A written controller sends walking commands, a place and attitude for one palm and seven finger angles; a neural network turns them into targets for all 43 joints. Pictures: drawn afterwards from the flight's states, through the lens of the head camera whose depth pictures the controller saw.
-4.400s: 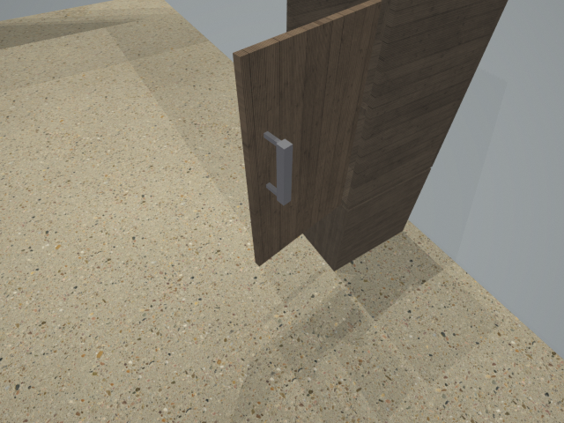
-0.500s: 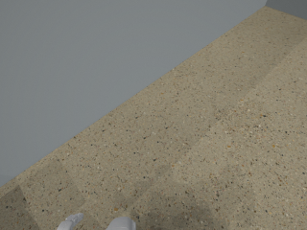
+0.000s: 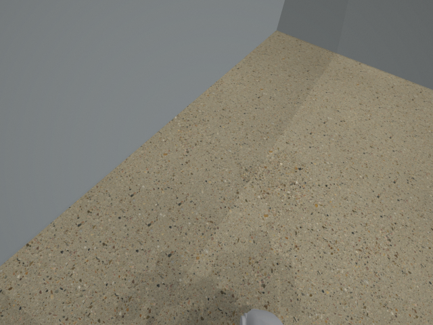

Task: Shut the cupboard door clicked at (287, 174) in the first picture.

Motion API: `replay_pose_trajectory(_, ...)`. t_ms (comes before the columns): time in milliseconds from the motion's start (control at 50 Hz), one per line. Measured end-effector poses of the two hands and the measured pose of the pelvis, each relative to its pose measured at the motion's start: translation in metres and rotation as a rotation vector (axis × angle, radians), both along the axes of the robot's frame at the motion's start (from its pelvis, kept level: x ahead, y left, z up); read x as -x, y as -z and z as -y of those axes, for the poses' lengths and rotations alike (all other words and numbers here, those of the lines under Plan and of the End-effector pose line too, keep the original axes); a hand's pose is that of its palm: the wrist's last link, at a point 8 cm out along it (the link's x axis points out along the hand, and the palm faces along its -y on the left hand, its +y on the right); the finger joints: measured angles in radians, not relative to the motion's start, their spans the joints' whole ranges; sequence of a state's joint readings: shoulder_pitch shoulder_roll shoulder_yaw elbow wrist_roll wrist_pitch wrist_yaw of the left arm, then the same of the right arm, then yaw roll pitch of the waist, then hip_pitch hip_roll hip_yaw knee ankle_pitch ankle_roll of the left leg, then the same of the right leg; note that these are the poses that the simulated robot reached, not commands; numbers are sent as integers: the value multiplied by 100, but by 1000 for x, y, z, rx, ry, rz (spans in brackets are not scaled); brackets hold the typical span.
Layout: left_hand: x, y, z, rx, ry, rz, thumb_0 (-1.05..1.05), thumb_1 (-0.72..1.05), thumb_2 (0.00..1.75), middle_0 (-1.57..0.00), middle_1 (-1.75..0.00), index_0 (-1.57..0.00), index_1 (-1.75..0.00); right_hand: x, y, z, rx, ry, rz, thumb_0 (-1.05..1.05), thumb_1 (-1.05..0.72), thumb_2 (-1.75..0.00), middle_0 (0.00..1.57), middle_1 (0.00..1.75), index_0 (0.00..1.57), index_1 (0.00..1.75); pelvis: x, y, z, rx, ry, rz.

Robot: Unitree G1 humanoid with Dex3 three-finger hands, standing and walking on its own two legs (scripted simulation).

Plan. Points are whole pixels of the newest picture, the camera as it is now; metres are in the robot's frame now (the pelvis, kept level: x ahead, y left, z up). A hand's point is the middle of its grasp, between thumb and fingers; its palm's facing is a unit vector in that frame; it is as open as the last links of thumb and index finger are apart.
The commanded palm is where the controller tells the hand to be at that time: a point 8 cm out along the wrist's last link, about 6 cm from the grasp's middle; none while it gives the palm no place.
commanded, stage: walk around to get in front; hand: left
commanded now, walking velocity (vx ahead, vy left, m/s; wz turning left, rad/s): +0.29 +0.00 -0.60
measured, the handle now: out of the picture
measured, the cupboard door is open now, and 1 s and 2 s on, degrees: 100 100 100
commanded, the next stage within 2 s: walk to a spot facing it in 1.12 s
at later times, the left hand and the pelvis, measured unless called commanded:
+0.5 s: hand (207, 245) +0.32 +0.03 -0.17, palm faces -0.32 -0.92 -0.21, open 7.4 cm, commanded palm none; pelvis +0.16 -0.11 -0.01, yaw -17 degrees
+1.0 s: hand (214, 248) +0.32 +0.01 -0.18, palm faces -0.26 -0.96 -0.14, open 7.4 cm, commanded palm none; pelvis +0.40 -0.17 -0.03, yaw -24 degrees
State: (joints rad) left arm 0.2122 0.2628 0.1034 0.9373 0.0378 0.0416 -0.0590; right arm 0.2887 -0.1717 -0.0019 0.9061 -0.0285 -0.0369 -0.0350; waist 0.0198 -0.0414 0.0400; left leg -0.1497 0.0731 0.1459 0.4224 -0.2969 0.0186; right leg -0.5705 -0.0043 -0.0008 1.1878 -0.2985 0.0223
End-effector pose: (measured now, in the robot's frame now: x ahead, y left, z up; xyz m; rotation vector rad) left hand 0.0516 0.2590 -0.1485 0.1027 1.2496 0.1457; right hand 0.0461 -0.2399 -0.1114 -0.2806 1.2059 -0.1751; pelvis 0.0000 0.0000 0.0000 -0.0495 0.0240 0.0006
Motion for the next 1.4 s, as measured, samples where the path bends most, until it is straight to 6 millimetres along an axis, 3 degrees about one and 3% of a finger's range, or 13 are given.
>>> replay_pose_trajectory(140, -92, -3, 26, 1, 158, 30, 0, 92, 90, -19, -30, -19, -30, 74, 11, 1, -34, 203, -195, 1, -91, -90, 20, 30, 20, 30, -36, 3, 9, -14, 106, 7)
replay_pose_trajectory(260, -200, -2, 91, 13, 333, 105, 1, 92, 90, -19, -30, -19, -30, 121, 24, -3, -107, 362, -375, 1, -91, -90, 20, 30, 20, 30, -77, 17, 35, -39, 183, 11)
replay_pose_trajectory(340, -266, 2, 139, 2, 402, 228, 0, 91, 90, -20, -30, -19, -30, 122, 43, 8, -171, 435, -459, 1, -91, -90, 20, 30, 20, 30, -108, 36, 67, -65, 228, 24)
replay_pose_trajectory(400, -281, -1, 159, -12, 401, 236, 0, 91, 90, -20, -30, -19, -30, 84, 51, 32, -181, 464, -408, 1, -91, -90, 21, 30, 20, 30, -124, 33, 85, -61, 250, 42)
replay_pose_trajectory(500, -275, -11, 176, -34, 408, 122, 0, 91, 90, -20, -30, -19, -30, -29, 43, 86, -149, 433, -154, 1, -91, -90, 20, 30, 20, 30, -155, 11, 109, -72, 294, 24)
replay_pose_trajectory(580, -276, -21, 172, -73, 364, 77, -1, 95, 90, -20, -30, -20, -30, -114, 32, 122, -130, 388, 14, 1, -91, -90, 20, 30, 20, 30, -184, 3, 124, -81, 325, 9)
replay_pose_trajectory(660, -272, -24, 169, -94, 327, 10, -1, 94, 90, -20, -30, -20, -30, -185, 26, 147, -122, 352, 110, 1, -91, -90, 20, 30, 20, 30, -218, 1, 136, -78, 345, 8)
replay_pose_trajectory(880, -246, -8, 186, -65, 239, -318, 0, 92, 90, -20, -30, -19, -30, -346, 24, 176, -124, 282, 183, 1, -91, -90, 20, 30, 20, 30, -328, 12, 160, -65, 394, 3)
replay_pose_trajectory(980, -271, 2, 195, -35, 242, -456, 0, 91, 90, -20, -30, -20, -30, -408, 32, 179, -103, 286, 209, 1, -91, -90, 20, 30, 20, 30, -392, 26, 167, -49, 408, 8)
replay_pose_trajectory(1060, -345, 11, 204, -22, 300, -423, 1, 91, 90, -20, -30, -20, -30, -406, 34, 177, -86, 368, 168, 0, -91, -90, 20, 30, 20, 30, -434, 24, 173, -51, 439, 26)
replay_pose_trajectory(1160, -486, 10, 235, -5, 386, -202, 1, 91, 90, -20, -30, -19, -30, -362, 28, 170, -67, 492, -35, 0, -94, -90, 21, 30, 20, 30, -479, 9, 185, -42, 454, 25)
replay_pose_trajectory(1280, -639, 0, 291, -4, 509, 11, 0, 93, 90, -19, -30, -19, -30, -316, 18, 153, -105, 621, -259, 0, -94, -90, 20, 30, 20, 30, -529, 3, 212, -29, 492, 21)
replay_pose_trajectory(1400, -747, -2, 369, 2, 611, 157, 0, 92, 90, -19, -30, -19, -30, -308, 19, 133, -218, 700, -441, 0, -92, -90, 20, 30, 20, 30, -573, 14, 256, -40, 453, 17)
